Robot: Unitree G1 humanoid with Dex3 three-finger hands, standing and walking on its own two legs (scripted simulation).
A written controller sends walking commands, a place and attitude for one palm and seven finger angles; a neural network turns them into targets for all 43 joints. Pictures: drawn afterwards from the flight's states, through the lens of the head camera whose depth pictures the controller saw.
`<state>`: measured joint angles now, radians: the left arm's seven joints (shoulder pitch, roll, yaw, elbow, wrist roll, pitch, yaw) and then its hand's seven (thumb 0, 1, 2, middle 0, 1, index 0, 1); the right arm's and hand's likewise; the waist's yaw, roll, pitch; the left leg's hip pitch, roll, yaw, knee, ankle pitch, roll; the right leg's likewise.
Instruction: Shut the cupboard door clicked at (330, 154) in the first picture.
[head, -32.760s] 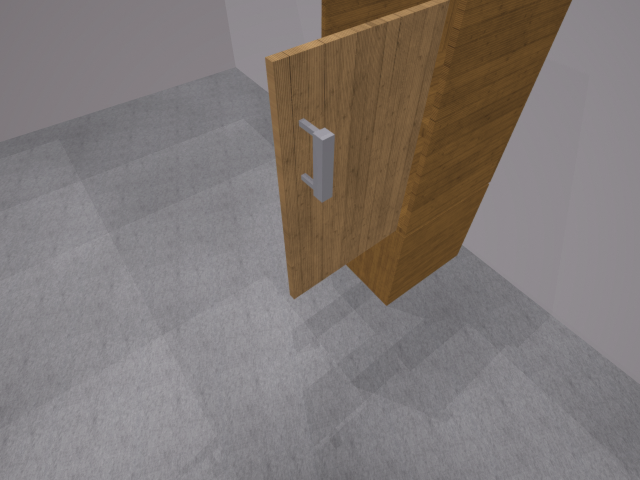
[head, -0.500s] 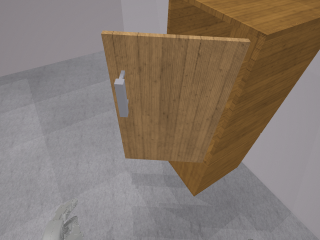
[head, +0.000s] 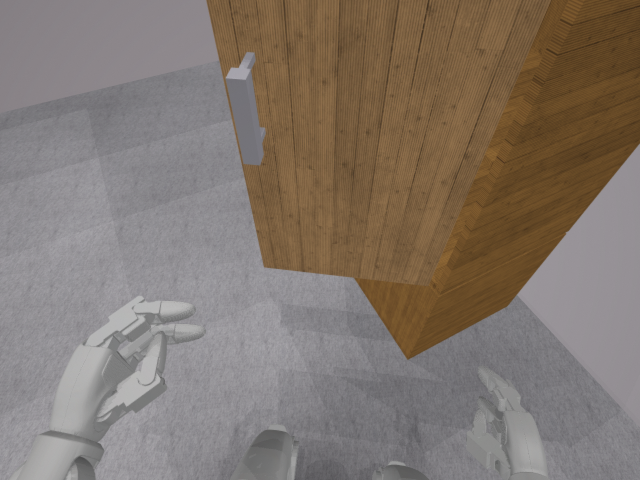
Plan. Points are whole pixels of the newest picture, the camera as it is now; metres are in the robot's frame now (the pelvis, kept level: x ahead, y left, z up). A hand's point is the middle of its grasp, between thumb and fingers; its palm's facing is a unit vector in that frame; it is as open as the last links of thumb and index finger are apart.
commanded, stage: raise the hand and make a fist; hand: left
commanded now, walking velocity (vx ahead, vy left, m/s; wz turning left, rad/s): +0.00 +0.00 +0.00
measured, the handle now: (251, 110) +0.52 +0.16 +0.17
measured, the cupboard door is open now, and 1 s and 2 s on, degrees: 55 55 55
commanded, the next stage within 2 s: bring the fist close to the handle in 1.30 s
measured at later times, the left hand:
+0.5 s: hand (126, 334) +0.23 +0.22 +0.12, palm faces -0.02 -1.00 -0.04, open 3.3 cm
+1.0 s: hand (112, 285) +0.25 +0.22 +0.17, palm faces -0.02 -1.00 -0.05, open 3.1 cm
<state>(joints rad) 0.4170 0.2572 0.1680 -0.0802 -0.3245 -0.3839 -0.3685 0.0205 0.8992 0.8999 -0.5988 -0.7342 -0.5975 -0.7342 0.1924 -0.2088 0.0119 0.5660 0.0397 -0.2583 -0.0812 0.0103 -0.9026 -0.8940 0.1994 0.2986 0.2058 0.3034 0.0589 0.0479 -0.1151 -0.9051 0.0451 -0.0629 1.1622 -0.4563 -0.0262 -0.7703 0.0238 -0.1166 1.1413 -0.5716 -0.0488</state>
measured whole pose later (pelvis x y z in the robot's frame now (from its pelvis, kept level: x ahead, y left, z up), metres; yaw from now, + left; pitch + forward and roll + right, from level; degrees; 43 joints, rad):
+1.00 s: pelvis +0.02 +0.03 +0.06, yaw +0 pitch +2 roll -2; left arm 0.29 0.29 0.19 -0.16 -0.31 -0.08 -0.25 0.02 0.90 0.90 -1.30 -1.50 -1.30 -1.50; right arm 0.26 -0.25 0.06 0.57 0.05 -0.25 -0.06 0.01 -0.90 -0.89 0.20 0.30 0.21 0.30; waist 0.03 0.05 -0.06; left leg -0.48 0.01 0.00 0.76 -0.32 0.02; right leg -0.35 0.00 -0.06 0.72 -0.40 0.00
